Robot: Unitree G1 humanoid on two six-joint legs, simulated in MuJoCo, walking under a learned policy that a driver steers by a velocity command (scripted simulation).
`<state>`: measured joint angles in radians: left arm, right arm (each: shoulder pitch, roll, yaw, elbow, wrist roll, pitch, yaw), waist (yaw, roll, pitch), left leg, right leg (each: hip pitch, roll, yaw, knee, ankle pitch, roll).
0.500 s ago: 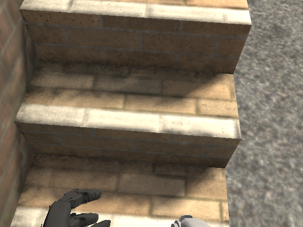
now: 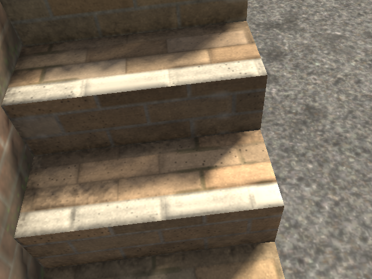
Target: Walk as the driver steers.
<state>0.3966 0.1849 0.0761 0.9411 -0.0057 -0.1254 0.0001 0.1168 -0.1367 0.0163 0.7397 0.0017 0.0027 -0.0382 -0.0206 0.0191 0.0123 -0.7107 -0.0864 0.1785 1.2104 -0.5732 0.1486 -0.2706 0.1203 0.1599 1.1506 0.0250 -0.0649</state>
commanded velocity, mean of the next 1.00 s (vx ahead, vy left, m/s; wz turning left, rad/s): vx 0.50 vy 0.00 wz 0.11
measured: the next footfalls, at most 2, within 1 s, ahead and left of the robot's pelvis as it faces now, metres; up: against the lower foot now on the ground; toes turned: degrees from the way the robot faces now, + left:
right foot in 0.22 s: +0.16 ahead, -0.16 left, +0.26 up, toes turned -3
right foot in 0.56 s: +0.01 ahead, -0.19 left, +0.02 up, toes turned -15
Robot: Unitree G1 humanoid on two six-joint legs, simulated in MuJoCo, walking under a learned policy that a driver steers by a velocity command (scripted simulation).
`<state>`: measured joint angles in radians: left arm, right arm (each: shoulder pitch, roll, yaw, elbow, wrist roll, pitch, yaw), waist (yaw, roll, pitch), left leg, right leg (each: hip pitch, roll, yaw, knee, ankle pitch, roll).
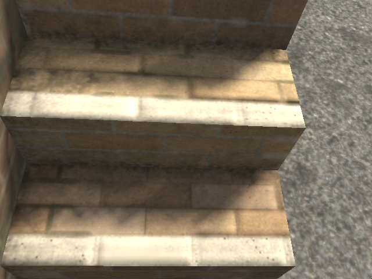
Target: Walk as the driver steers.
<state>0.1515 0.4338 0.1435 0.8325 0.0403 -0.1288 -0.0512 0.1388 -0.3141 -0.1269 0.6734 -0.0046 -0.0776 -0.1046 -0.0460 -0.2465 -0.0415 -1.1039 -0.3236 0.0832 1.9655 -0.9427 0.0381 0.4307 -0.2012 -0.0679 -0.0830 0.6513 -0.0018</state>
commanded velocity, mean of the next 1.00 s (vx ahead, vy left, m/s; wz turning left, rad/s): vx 0.16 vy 0.00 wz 0.24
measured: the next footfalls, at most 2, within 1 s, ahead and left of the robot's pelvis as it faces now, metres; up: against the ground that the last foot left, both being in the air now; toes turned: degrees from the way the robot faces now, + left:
left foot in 0.02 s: +0.05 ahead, +0.10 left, +0.20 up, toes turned -3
right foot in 0.24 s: -0.03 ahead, -0.08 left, +0.00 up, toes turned -10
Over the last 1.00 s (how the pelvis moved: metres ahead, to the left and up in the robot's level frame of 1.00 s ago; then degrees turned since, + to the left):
0.39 0.07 0.26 4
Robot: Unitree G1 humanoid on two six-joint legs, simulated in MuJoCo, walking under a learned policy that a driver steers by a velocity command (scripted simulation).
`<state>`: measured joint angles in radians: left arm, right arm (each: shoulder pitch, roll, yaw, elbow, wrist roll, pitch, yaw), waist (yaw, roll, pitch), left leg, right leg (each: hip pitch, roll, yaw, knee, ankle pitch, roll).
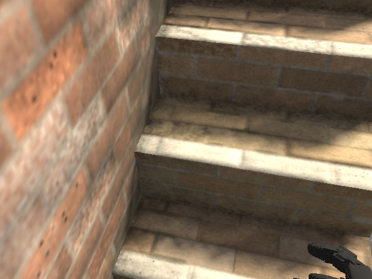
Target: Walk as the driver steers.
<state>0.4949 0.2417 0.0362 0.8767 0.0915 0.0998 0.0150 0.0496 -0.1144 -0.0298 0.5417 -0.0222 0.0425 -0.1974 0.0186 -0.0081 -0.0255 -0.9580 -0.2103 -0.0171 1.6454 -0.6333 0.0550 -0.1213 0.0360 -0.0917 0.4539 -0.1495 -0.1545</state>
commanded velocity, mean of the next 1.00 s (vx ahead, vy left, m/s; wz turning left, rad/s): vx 0.33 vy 0.00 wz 0.01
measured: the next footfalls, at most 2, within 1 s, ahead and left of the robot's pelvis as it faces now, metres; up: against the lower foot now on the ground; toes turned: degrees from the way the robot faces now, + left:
left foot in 0.04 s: +0.06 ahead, +0.11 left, +0.19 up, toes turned -3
right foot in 0.64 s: -0.10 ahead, -0.06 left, +0.01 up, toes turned -1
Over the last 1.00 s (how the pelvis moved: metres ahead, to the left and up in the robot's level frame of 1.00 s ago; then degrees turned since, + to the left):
-0.03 0.06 0.05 12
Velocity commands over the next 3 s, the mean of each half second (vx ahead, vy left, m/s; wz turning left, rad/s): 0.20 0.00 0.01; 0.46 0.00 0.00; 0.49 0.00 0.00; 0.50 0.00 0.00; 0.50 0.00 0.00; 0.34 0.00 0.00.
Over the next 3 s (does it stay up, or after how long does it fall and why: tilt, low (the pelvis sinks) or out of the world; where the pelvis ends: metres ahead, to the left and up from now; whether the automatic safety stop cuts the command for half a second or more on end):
stays up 0.42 -0.09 0.38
